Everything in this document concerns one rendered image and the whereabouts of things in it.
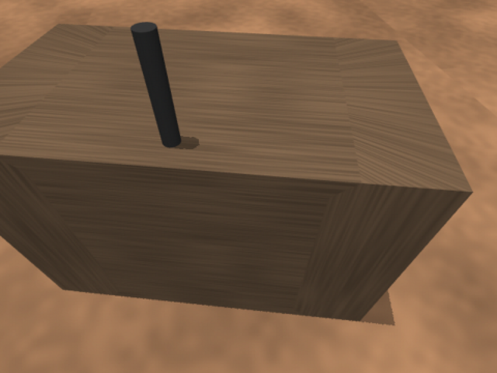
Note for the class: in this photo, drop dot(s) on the can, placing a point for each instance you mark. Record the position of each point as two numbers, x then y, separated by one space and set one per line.
149 51

